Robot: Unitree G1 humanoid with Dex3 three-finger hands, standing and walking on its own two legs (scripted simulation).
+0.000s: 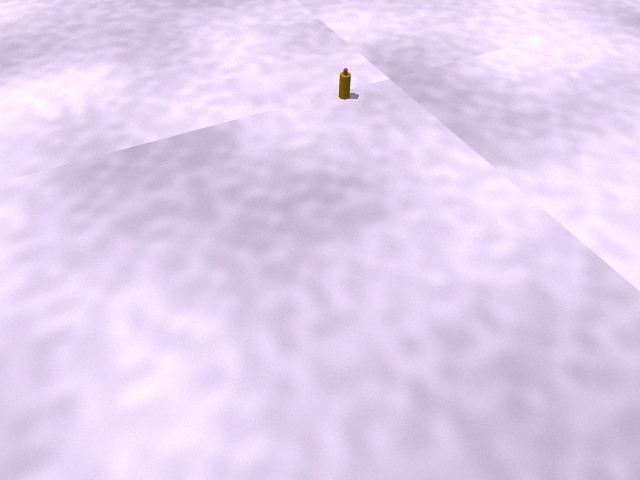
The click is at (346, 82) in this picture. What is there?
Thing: necked bottle
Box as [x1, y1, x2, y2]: [339, 68, 350, 98]
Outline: 346,68 344,68 344,71 340,73 340,98 347,98 349,94 350,74
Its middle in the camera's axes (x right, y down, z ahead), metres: +0.14 -0.87 +2.25
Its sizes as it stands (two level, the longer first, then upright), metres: 0.062 0.062 0.171
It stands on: the floor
